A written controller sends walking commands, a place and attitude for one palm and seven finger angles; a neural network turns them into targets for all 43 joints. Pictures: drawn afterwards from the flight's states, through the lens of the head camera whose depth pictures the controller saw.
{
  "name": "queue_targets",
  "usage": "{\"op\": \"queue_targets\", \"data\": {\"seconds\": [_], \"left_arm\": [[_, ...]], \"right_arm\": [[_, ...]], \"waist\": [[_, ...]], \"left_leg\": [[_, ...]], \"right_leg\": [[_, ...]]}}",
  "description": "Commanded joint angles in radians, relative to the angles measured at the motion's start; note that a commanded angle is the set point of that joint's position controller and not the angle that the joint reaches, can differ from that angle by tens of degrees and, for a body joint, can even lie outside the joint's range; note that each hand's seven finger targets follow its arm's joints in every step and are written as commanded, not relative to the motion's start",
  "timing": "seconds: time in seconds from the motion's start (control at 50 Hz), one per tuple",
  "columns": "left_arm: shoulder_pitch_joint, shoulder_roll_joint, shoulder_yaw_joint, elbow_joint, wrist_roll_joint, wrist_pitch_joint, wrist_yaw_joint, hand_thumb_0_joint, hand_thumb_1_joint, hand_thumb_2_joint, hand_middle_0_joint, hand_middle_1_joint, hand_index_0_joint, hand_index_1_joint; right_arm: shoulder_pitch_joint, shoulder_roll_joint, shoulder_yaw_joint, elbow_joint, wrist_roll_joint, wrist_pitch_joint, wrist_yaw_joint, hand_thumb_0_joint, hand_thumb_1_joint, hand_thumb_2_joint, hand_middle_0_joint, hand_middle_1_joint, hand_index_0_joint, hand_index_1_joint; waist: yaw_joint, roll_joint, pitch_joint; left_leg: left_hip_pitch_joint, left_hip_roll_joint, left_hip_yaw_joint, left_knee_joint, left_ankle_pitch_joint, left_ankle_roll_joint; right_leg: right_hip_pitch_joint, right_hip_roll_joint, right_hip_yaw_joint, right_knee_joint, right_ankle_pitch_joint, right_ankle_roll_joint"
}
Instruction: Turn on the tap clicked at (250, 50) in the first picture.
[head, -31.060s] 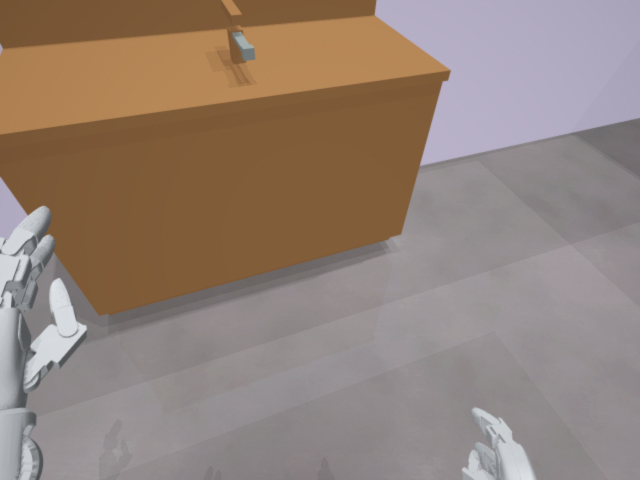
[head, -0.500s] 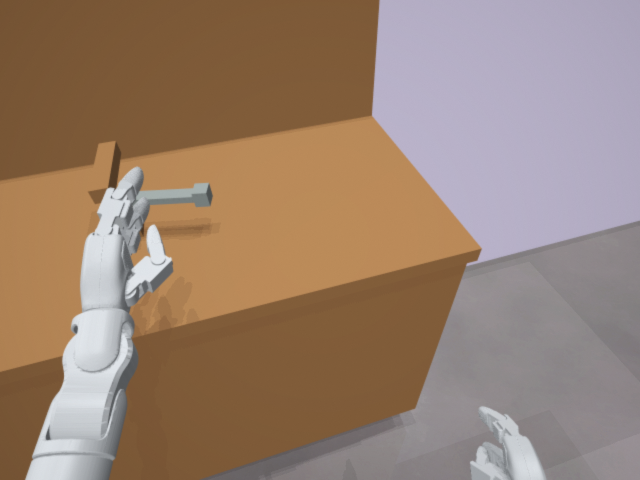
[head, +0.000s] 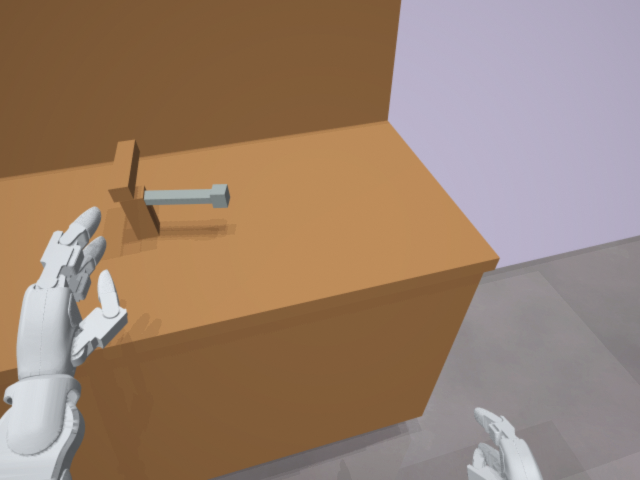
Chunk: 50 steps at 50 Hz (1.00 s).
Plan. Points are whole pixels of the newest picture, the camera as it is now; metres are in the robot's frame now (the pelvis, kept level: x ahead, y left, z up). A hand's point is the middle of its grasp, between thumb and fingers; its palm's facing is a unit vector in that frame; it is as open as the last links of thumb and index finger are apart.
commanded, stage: draw the hand back beside the body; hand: left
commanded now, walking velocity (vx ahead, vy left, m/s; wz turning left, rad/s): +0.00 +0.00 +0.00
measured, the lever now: (220, 196) +0.51 +0.24 +0.08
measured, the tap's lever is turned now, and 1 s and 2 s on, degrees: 76 76 76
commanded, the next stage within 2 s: step back with the hand held close in 0.38 s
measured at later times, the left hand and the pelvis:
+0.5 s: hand (114, 322) +0.21 +0.24 +0.15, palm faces +0.41 -0.85 -0.34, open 7.4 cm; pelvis +0.01 -0.01 +0.00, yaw +0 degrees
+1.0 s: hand (93, 357) +0.18 +0.25 +0.14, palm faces +0.34 -0.82 -0.46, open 7.4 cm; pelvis -0.04 +0.01 -0.01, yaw -1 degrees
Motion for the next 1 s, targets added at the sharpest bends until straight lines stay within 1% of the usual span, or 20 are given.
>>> {"op": "queue_targets", "data": {"seconds": [0.0, 0.02, 0.08, 0.2, 0.24, 0.28, 0.32, 0.38, 0.44, 0.46, 0.48, 0.5, 0.52, 0.56, 0.64, 0.74, 0.8, 0.82, 0.86, 0.98], "left_arm": [[-0.087, 0.192, 0.123, -0.273, 0.003, -0.065, 0.017, 0.000, 0.900, 0.900, -0.200, -0.300, -0.200, -0.300], [-0.072, 0.196, 0.132, -0.282, 0.004, -0.062, 0.016, 0.000, 0.900, 0.900, -0.200, -0.300, -0.200, -0.300], [-0.013, 0.192, 0.139, -0.309, 0.004, -0.060, 0.018, 0.000, 0.900, 0.900, -0.200, -0.300, -0.200, -0.300], [-0.079, 0.178, 0.113, -0.283, 0.009, -0.053, 0.022, 0.000, 0.900, 0.900, -0.200, -0.300, -0.200, -0.300], [-0.091, 0.181, 0.116, -0.306, 0.011, -0.059, 0.026, 0.000, 0.900, 0.900, -0.200, -0.300, -0.200, -0.300], [-0.057, 0.185, 0.126, -0.282, 0.007, -0.055, 0.027, 0.000, 0.900, 0.900, -0.200, -0.300, -0.200, -0.300], [-0.067, 0.190, 0.129, -0.306, 0.009, -0.055, 0.023, 0.000, 0.900, 0.900, -0.200, -0.300, -0.200, -0.300], [-0.044, 0.182, 0.125, -0.285, 0.009, -0.052, 0.023, 0.000, 0.900, 0.900, -0.200, -0.300, -0.200, -0.300], [-0.048, 0.188, 0.132, -0.309, 0.009, -0.054, 0.021, 0.000, 0.900, 0.900, -0.200, -0.300, -0.200, -0.300], [-0.033, 0.184, 0.132, -0.290, 0.010, -0.052, 0.021, 0.000, 0.900, 0.900, -0.200, -0.300, -0.200, -0.300], [-0.066, 0.199, 0.139, -0.313, 0.006, -0.055, 0.023, 0.000, 0.900, 0.900, -0.200, -0.300, -0.200, -0.300], [-0.087, 0.286, 0.250, -0.339, 0.000, -0.084, 0.025, 0.000, 0.900, 0.900, -0.200, -0.300, -0.200, -0.300], [-0.085, 0.271, 0.237, -0.333, 0.003, -0.097, 0.019, 0.000, 0.900, 0.900, -0.200, -0.300, -0.200, -0.300], [0.052, 0.191, 0.176, -0.276, 0.011, -0.090, 0.013, 0.000, 0.900, 0.900, -0.200, -0.300, -0.200, -0.300], [0.130, 0.196, 0.179, -0.333, 0.014, -0.090, 0.024, 0.000, 0.900, 0.900, -0.200, -0.300, -0.200, -0.300], [0.161, 0.233, 0.218, -0.381, 0.020, -0.083, 0.043, 0.000, 0.900, 0.900, -0.200, -0.300, -0.200, -0.300], [0.167, 0.233, 0.219, -0.391, 0.023, -0.079, 0.050, 0.000, 0.900, 0.900, -0.200, -0.300, -0.200, -0.300], [0.158, 0.253, 0.234, -0.425, 0.027, -0.082, 0.053, 0.000, 0.900, 0.900, -0.200, -0.300, -0.200, -0.300], [0.182, 0.230, 0.221, -0.402, 0.028, -0.079, 0.058, 0.000, 0.900, 0.900, -0.200, -0.300, -0.200, -0.300], [0.169, 0.220, 0.217, -0.420, 0.046, -0.089, 0.076, 0.000, 0.900, 0.900, -0.200, -0.300, -0.200, -0.300]], "right_arm": [[-0.142, -0.106, -0.035, -0.174, 0.001, -0.060, -0.001, 0.000, -0.900, -0.900, 0.200, 0.300, 0.200, 0.300], [-0.145, -0.110, -0.036, -0.174, 0.003, -0.061, 0.000, 0.000, -0.900, -0.900, 0.200, 0.300, 0.200, 0.300], [-0.132, -0.108, -0.037, -0.177, 0.000, -0.067, -0.001, 0.000, -0.900, -0.900, 0.200, 0.300, 0.200, 0.300], [-0.135, -0.106, -0.033, -0.168, 0.003, -0.076, -0.009, 0.000, -0.900, -0.900, 0.200, 0.300, 0.200, 0.300], [-0.136, -0.103, -0.031, -0.168, 0.002, -0.084, -0.010, 0.000, -0.900, -0.900, 0.200, 0.300, 0.200, 0.300], [-0.135, -0.104, -0.031, -0.167, 0.000, -0.084, -0.011, 0.000, -0.900, -0.900, 0.200, 0.300, 0.200, 0.300], [-0.140, -0.107, -0.030, -0.168, 0.000, -0.085, -0.008, 0.000, -0.900, -0.900, 0.200, 0.300, 0.200, 0.300], [-0.136, -0.103, -0.029, -0.169, -0.001, -0.085, -0.009, 0.000, -0.900, -0.900, 0.200, 0.300, 0.200, 0.300], [-0.139, -0.100, -0.028, -0.169, -0.001, -0.085, -0.008, 0.000, -0.900, -0.900, 0.200, 0.300, 0.200, 0.300], [-0.136, -0.101, -0.029, -0.168, -0.001, -0.085, -0.008, 0.000, -0.900, -0.900, 0.200, 0.300, 0.200, 0.300], [-0.140, -0.102, -0.029, -0.172, -0.001, -0.086, -0.008, 0.000, -0.900, -0.900, 0.200, 0.300, 0.200, 0.300], [-0.141, -0.121, -0.020, -0.237, 0.024, -0.063, -0.018, 0.000, -0.900, -0.900, 0.200, 0.300, 0.200, 0.300], [-0.148, -0.109, -0.015, -0.229, 0.022, -0.050, -0.020, 0.000, -0.900, -0.900, 0.200, 0.300, 0.200, 0.300], [-0.104, -0.115, -0.031, -0.235, 0.020, -0.030, -0.020, 0.000, -0.900, -0.900, 0.200, 0.300, 0.200, 0.300], [-0.081, -0.121, -0.046, -0.261, 0.022, -0.014, -0.028, 0.000, -0.900, -0.900, 0.200, 0.300, 0.200, 0.300], [-0.079, -0.122, -0.059, -0.278, 0.024, 0.000, -0.042, 0.000, -0.900, -0.900, 0.200, 0.300, 0.200, 0.300], [-0.070, -0.125, -0.066, -0.280, 0.026, 0.005, -0.044, 0.000, -0.900, -0.900, 0.200, 0.300, 0.200, 0.300], [-0.079, -0.129, -0.066, -0.281, 0.024, 0.004, -0.045, 0.000, -0.900, -0.900, 0.200, 0.300, 0.200, 0.300], [-0.069, -0.127, -0.066, -0.281, 0.025, 0.004, -0.047, 0.000, -0.900, -0.900, 0.200, 0.300, 0.200, 0.300], [-0.056, -0.139, -0.063, -0.282, 0.027, -0.005, -0.050, 0.000, -0.900, -0.900, 0.200, 0.300, 0.200, 0.300]], "waist": [[0.003, -0.003, -0.111], [0.004, 0.050, -0.110], [0.004, 0.013, -0.108], [-0.008, -0.018, -0.064], [-0.004, 0.038, -0.102], [0.003, -0.018, -0.099], [0.002, 0.039, -0.110], [0.004, 0.000, -0.089], [0.006, 0.044, -0.119], [0.006, 0.008, -0.099], [0.005, 0.003, -0.109], [-0.026, -0.020, -0.018], [-0.027, -0.001, -0.013], [-0.037, -0.062, -0.096], [-0.044, -0.019, -0.230], [-0.042, -0.039, -0.241], [-0.048, -0.064, -0.224], [-0.048, -0.021, -0.234], [-0.048, -0.031, -0.214], [-0.054, -0.017, -0.152]], "left_leg": [[-0.087, 0.029, -0.055, -0.048, 0.166, -0.030], [-0.083, 0.030, -0.054, -0.047, 0.167, -0.032], [-0.089, 0.034, -0.056, -0.038, 0.201, -0.037], [-0.097, 0.030, -0.056, -0.043, 0.120, -0.022], [-0.083, 0.027, -0.058, -0.042, 0.140, -0.028], [-0.087, 0.029, -0.053, -0.038, 0.158, -0.023], [-0.081, 0.026, -0.053, -0.034, 0.181, -0.028], [-0.095, 0.029, -0.050, -0.035, 0.179, -0.026], [-0.086, 0.028, -0.049, -0.031, 0.211, -0.030], [-0.093, 0.031, -0.048, -0.031, 0.203, -0.029], [-0.091, 0.029, -0.045, -0.030, 0.195, -0.025], [-0.190, 0.048, -0.058, 0.011, 0.074, 0.000], [-0.204, 0.039, -0.075, 0.023, 0.041, 0.004], [-0.182, 0.051, -0.068, 0.060, 0.046, 0.007], [-0.162, 0.068, -0.057, 0.087, 0.170, 0.005], [-0.199, 0.085, -0.072, 0.101, 0.252, 0.002], [-0.238, 0.080, -0.072, 0.123, 0.196, 0.003], [-0.235, 0.082, -0.078, 0.118, 0.196, 0.004], [-0.277, 0.089, -0.087, 0.113, 0.141, 0.009], [-0.438, 0.107, -0.134, 0.058, -0.194, 0.035]], "right_leg": [[0.074, -0.018, 0.051, -0.018, 0.039, -0.002], [0.068, -0.019, 0.056, -0.019, 0.035, -0.003], [0.074, -0.018, 0.051, -0.008, 0.061, -0.002], [0.029, -0.021, 0.050, -0.020, -0.010, 0.002], [0.049, -0.023, 0.050, -0.010, 0.005, -0.001], [0.054, -0.023, 0.049, -0.008, 0.023, 0.001], [0.059, -0.022, 0.053, -0.005, 0.042, -0.001], [0.060, -0.024, 0.051, -0.006, 0.043, 0.000], [0.078, -0.026, 0.052, 0.003, 0.070, -0.001], [0.069, -0.024, 0.048, 0.000, 0.065, 0.000], [0.071, -0.027, 0.054, -0.003, 0.067, 0.001], [-0.068, -0.070, 0.134, -0.031, 0.085, 0.015], [-0.085, -0.091, 0.150, -0.035, 0.082, 0.011], [-0.102, -0.116, 0.153, -0.028, 0.052, 0.016], [-0.068, -0.132, 0.131, 0.060, 0.200, 0.022], [-0.096, -0.123, 0.116, 0.125, 0.240, 0.033], [-0.123, -0.128, 0.133, 0.119, 0.200, 0.033], [-0.131, -0.128, 0.139, 0.130, 0.194, 0.030], [-0.139, -0.121, 0.138, 0.133, 0.126, 0.034], [-0.156, -0.099, 0.145, 0.136, -0.111, 0.038]]}}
